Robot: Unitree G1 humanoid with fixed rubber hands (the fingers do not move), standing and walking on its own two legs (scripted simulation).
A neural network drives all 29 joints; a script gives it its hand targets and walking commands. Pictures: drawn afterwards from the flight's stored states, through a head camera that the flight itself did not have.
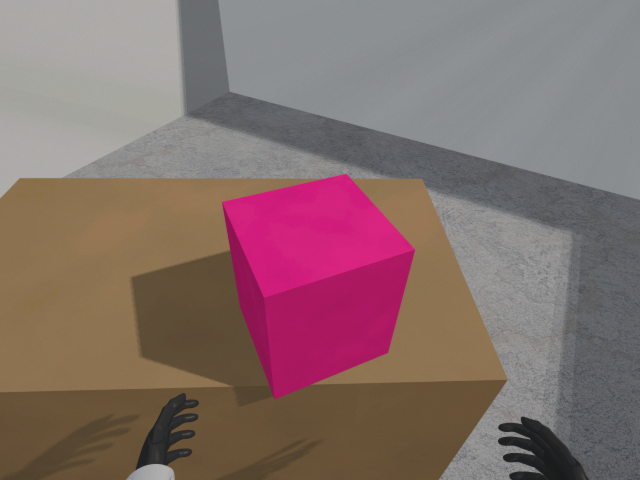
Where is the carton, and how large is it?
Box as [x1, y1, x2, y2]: [222, 174, 414, 398]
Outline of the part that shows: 346,174 222,202 240,307 274,398 386,353 389,347 414,249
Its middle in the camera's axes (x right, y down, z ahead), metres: -0.01 +0.07 +0.63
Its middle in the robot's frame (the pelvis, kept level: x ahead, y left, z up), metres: +0.42 +0.01 +0.00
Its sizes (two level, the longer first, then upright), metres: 0.210 0.200 0.250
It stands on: a pedestal, 0.65 m high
